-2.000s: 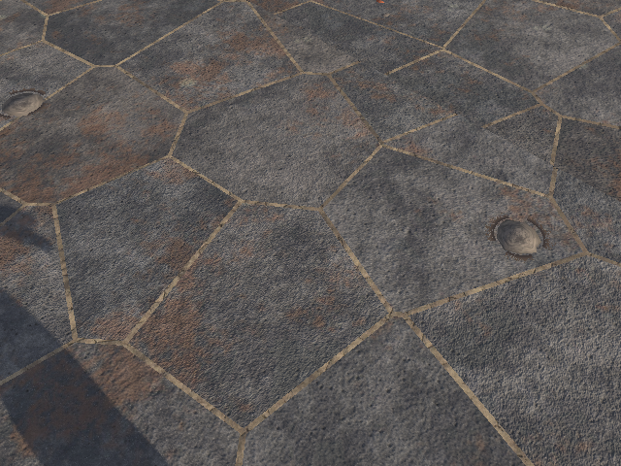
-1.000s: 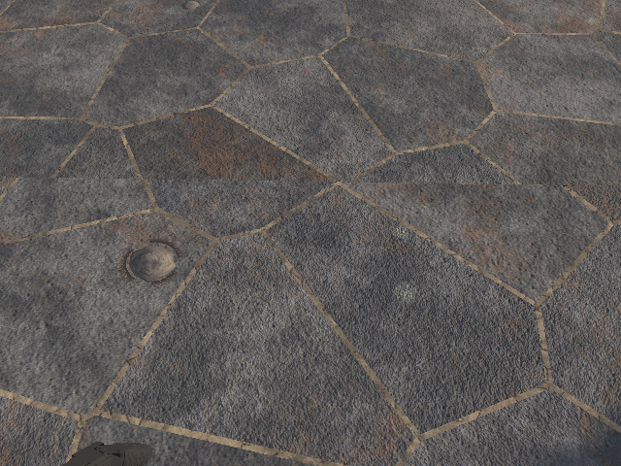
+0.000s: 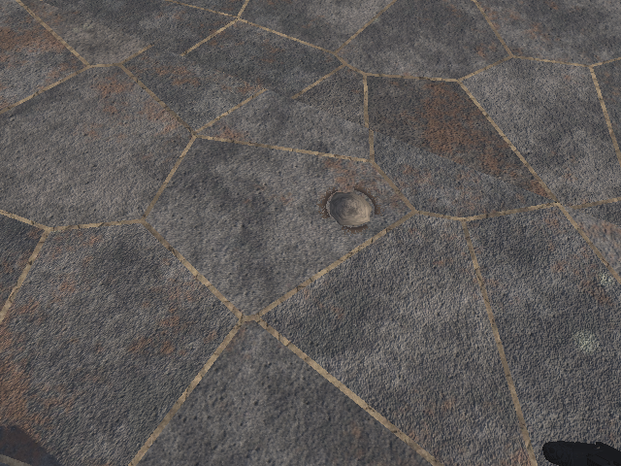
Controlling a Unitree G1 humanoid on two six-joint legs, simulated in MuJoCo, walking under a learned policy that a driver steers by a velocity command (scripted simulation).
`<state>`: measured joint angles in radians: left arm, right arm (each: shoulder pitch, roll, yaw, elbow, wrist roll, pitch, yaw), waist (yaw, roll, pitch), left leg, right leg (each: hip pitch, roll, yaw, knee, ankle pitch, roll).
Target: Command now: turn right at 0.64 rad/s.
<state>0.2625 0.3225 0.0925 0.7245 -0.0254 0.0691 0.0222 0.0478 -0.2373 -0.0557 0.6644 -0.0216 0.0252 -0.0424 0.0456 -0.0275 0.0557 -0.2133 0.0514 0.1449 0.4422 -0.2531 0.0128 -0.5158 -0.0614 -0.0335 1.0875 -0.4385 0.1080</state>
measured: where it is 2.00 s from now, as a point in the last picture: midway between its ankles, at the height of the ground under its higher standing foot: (331, 235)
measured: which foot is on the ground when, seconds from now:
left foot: down 0.00-0.20, up 0.22-0.78, down 0.80-1.00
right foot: up 0.00-0.18, down 0.20-0.78, up 0.80-1.00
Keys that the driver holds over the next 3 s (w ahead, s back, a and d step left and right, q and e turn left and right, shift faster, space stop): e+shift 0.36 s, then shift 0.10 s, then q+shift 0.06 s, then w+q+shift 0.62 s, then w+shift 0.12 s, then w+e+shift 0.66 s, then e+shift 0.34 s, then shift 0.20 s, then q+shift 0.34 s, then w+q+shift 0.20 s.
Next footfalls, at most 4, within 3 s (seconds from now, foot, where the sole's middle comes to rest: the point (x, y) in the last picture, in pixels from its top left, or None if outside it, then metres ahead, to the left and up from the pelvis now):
0.20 right None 0.03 -0.14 -0.78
0.80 left None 0.16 0.06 -0.78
1.20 right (406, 419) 0.56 -0.17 -0.78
1.58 left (283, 288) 0.87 0.12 -0.78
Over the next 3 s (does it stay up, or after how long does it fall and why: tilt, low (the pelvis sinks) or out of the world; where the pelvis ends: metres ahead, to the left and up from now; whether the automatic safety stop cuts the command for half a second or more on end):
stays up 1.45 -0.11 -0.12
